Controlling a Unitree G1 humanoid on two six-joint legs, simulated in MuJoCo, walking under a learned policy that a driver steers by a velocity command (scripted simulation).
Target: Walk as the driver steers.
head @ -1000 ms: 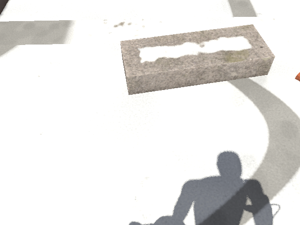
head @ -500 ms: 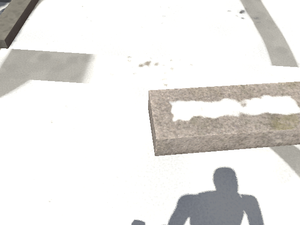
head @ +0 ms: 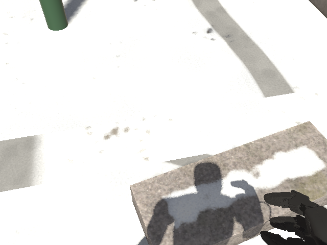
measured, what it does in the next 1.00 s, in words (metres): climbs, turning right: right foot, then left foot 0.15 m higher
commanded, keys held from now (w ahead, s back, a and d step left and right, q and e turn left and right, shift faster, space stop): w+e+shift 0.10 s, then e+shift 0.44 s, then q+shift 0.46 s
